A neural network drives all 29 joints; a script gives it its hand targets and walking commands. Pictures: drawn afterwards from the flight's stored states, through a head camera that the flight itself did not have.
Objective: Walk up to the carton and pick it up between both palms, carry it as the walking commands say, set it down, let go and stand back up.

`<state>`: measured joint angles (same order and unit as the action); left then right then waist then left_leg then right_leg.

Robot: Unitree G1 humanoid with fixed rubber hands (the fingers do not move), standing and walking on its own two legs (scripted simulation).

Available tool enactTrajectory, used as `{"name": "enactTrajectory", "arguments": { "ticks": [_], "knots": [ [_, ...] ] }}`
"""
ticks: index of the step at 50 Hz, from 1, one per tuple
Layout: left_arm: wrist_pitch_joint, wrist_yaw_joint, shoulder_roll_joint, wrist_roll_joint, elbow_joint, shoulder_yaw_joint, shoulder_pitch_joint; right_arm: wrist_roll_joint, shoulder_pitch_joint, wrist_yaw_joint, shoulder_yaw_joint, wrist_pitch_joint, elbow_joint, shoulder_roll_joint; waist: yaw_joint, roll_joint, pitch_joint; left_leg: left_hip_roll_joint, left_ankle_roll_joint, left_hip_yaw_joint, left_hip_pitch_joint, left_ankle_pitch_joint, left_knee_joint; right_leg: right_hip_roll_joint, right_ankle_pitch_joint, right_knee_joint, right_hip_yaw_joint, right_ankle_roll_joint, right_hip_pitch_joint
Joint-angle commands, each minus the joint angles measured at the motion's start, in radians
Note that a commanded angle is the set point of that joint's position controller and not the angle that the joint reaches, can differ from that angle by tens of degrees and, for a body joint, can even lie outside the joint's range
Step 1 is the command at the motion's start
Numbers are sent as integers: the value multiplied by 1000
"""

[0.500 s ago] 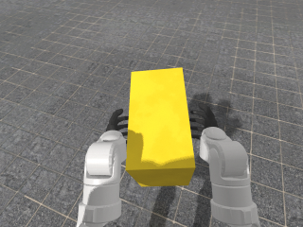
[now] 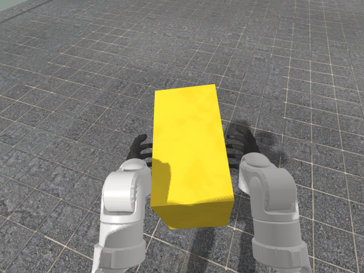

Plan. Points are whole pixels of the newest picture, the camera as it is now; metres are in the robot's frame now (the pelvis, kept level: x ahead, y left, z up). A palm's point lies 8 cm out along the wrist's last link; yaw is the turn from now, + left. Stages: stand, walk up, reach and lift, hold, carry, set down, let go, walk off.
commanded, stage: carry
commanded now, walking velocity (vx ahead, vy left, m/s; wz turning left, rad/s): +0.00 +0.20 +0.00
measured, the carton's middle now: (191, 159) +0.37 -0.01 +0.03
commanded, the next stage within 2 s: none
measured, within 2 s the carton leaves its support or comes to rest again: neither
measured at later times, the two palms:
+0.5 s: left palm (123, 189) +0.25 +0.12 +0.11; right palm (249, 187) +0.25 -0.10 +0.11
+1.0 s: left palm (62, 215) +0.21 +0.22 +0.10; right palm (195, 208) +0.21 +0.00 +0.12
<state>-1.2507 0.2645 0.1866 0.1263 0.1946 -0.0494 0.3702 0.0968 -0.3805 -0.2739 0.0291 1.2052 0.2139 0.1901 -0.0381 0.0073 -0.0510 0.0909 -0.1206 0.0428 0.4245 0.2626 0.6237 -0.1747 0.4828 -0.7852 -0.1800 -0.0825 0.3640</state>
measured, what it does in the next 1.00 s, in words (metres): steps to the left: right foot, then left foot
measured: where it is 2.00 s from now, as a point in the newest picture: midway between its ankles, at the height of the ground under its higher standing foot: outside the picture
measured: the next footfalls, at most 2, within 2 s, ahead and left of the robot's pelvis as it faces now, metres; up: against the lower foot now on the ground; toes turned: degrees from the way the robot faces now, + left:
right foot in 0.28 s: -0.03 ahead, -0.12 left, +0.00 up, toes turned -13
left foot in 0.60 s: +0.01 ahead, +0.18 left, +0.00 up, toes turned +2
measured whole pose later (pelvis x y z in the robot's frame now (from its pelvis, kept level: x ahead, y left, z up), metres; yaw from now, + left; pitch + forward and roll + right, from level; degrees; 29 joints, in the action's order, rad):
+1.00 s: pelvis -0.09 +0.11 +0.00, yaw +0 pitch +2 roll +0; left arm -1.26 0.26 0.18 0.13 0.20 -0.05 0.36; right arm 0.10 -0.38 -0.27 0.02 1.22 0.19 0.19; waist -0.04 -0.01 -0.04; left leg 0.04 -0.08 0.08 0.41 0.22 0.60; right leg -0.18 0.40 -0.71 -0.16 -0.08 0.36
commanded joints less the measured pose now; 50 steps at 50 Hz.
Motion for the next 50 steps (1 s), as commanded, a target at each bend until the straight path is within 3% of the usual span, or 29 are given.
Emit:
{"name": "enactTrajectory", "arguments": {
  "ticks": [1,3,4,8,9,12,13,14,15,17,19,22,25,26,27,28,29,30,31,37,38,40,41,43,45,46,47,49,50],
  "knots": [
    [54,-163,1076,-368,188,444,373,-300,-153,196,-352,-3,28,1072,23,165,-386,-274,10,-213,-390,-493,-195,39,89,-293,86,32,184],
    [59,-166,1079,-380,190,442,386,-297,-184,191,-356,-11,63,1069,15,80,-367,-284,22,-251,-385,-279,-259,72,44,-274,80,38,187],
    [56,-164,1100,-384,195,454,420,-317,-240,196,-369,-18,97,1081,21,133,-336,-261,59,-253,-382,-280,-277,74,33,-287,82,39,202],
    [50,-166,1086,-376,138,436,354,-286,-214,184,-355,-18,73,1048,30,157,-361,-243,112,-232,-299,-18,-384,87,14,-122,65,59,71],
    [51,-168,1050,-360,150,403,348,-293,-225,184,-374,-11,47,1069,37,116,-337,-258,95,-256,-224,-11,-393,85,34,3,74,88,5],
    [51,-167,1044,-348,123,380,305,-281,-211,171,-378,-8,43,1041,80,64,-374,-137,208,-80,-40,32,-308,86,-116,460,-1,123,-381],
    [57,-173,1047,-362,157,383,352,-279,-220,166,-389,-9,39,1062,82,-91,-403,-80,213,-28,73,75,-130,-98,-108,502,202,166,-491],
    [72,-182,1070,-370,187,373,389,-305,-292,171,-415,-24,112,1067,75,-410,-392,-37,201,-66,164,278,303,-378,-123,573,582,293,-357],
    [72,-183,1079,-376,195,382,400,-292,-318,172,-388,-25,106,1068,43,-270,-271,-128,164,-147,227,243,435,-439,-253,561,538,295,-201],
    [55,-184,1072,-361,128,375,380,-292,-317,170,-401,-20,54,1085,32,-103,-224,-145,130,-144,187,124,432,-341,-369,488,351,205,-136],
    [61,-188,1063,-360,141,374,363,-293,-311,162,-406,-26,88,1068,30,-131,-254,-129,129,-65,152,101,260,-229,-607,382,205,151,-229],
    [61,-175,1024,-341,168,355,318,-308,-255,158,-421,-12,71,1069,43,-261,-315,-96,149,6,94,127,136,-184,-950,290,191,150,-306],
    [78,-173,1034,-346,189,381,253,-320,-220,159,-433,-27,126,1057,43,-284,-401,-69,139,51,-9,2,-138,-135,-1059,176,154,99,-384],
    [79,-170,1038,-342,195,390,271,-336,-239,164,-436,-30,128,1066,35,-256,-428,-80,129,49,-115,-123,-222,-127,-939,155,105,64,-345],
    [80,-175,1043,-342,189,395,250,-328,-225,169,-419,-32,125,1060,30,-154,-466,-110,125,22,-239,-219,-238,-101,-855,124,95,35,-284],
    [90,-177,1055,-366,220,422,300,-325,-227,169,-424,-38,123,1084,36,-81,-496,-165,114,-4,-351,-507,-187,-74,-642,93,66,23,-173],
    [93,-181,1058,-372,235,433,327,-344,-283,176,-439,-45,159,1081,41,98,-536,-250,82,-79,-459,-858,-112,-37,-329,42,31,14,-66],
    [93,-180,1067,-399,270,464,377,-326,-227,176,-409,-45,150,1071,36,239,-502,-317,42,-146,-495,-1045,-86,10,25,-42,-8,-3,75],
    [93,-184,1051,-401,273,480,368,-318,-207,177,-405,-50,153,1058,26,296,-485,-334,-15,-141,-518,-1148,-51,39,107,-63,5,-4,127],
    [77,-184,1063,-393,253,484,367,-302,-174,186,-393,-39,98,1078,51,129,-442,-246,6,-73,-315,-749,-33,2,-256,228,12,28,-96],
    [71,-186,1069,-385,241,459,365,-317,-230,189,-404,-34,114,1088,53,66,-457,-221,26,-64,-231,-560,-19,-52,-375,259,58,46,-188],
    [62,-184,1058,-367,197,432,363,-301,-238,183,-394,-22,86,1082,52,-188,-413,-143,73,-42,0,-82,57,-227,-685,309,270,127,-314],
    [61,-190,1064,-357,175,416,321,-310,-237,188,-405,-18,107,1079,40,-312,-393,-126,89,-64,38,171,72,-300,-693,333,323,157,-272],
    [64,-183,1059,-347,168,399,344,-309,-258,185,-413,-11,87,1077,25,-335,-326,-136,79,-75,-5,140,-18,-270,-650,314,279,128,-201],
    [57,-183,1063,-340,149,401,319,-312,-267,188,-415,-12,91,1069,14,-125,-331,-165,59,-135,-205,-67,-170,-130,-296,233,151,43,-21],
    [52,-186,1115,-353,144,431,366,-311,-328,192,-414,-16,121,1066,17,105,-346,-274,22,-263,-266,-226,-240,-29,-168,76,40,9,62],
    [46,-176,1079,-342,146,433,356,-307,-251,194,-394,-6,52,1058,16,257,-315,-315,16,-294,-280,-235,-298,51,29,-41,-33,16,133],
    [43,-177,1073,-365,172,451,385,-293,-215,195,-366,-4,50,1050,15,236,-317,-344,-42,-253,-240,-186,-272,55,129,-215,31,48,145],
    [45,-175,1096,-379,172,458,436,-284,-222,190,-354,-2,35,1071,20,173,-324,-335,-18,-256,-225,-71,-302,52,110,-242,57,56,149]
  ]
}}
